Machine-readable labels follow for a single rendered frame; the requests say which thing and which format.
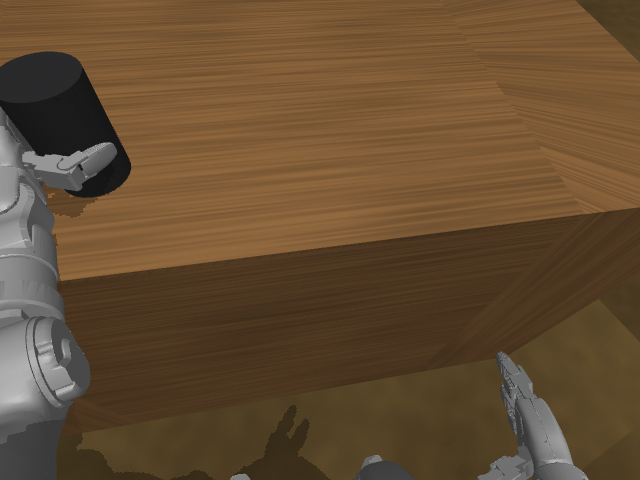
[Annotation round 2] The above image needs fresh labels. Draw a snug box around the left robot hand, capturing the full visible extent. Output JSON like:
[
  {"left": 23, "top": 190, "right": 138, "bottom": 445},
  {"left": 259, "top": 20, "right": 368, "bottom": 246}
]
[{"left": 0, "top": 106, "right": 117, "bottom": 191}]

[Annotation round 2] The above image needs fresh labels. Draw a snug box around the right robot hand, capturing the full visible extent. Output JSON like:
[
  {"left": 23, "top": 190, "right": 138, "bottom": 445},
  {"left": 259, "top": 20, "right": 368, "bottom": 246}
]
[{"left": 477, "top": 351, "right": 574, "bottom": 480}]

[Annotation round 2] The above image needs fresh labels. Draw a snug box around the can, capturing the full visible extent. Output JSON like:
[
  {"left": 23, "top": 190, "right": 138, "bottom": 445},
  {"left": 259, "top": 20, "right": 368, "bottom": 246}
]
[{"left": 0, "top": 52, "right": 131, "bottom": 198}]

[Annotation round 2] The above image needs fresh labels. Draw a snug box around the right robot arm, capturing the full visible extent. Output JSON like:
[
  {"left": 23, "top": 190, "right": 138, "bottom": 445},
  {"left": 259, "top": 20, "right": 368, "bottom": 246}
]
[{"left": 532, "top": 463, "right": 589, "bottom": 480}]

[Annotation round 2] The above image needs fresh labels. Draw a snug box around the left robot arm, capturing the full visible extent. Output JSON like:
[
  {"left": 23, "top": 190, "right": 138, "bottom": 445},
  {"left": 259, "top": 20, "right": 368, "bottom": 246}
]
[{"left": 0, "top": 167, "right": 90, "bottom": 480}]

